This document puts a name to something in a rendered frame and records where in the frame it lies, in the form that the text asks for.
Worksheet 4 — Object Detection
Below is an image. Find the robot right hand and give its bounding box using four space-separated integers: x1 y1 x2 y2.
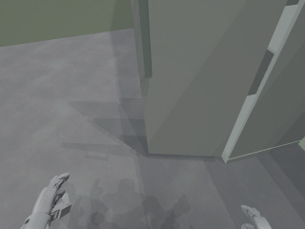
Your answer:
240 204 273 229

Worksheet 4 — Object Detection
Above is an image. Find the fridge door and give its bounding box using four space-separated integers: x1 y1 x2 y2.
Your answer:
131 0 288 156

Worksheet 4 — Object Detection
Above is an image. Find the handle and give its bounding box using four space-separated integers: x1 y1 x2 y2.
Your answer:
138 0 153 78

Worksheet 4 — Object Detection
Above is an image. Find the robot left forearm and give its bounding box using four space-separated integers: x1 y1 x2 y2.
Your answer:
20 213 51 229

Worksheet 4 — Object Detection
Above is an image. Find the robot left hand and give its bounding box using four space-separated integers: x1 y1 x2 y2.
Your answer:
31 173 72 221

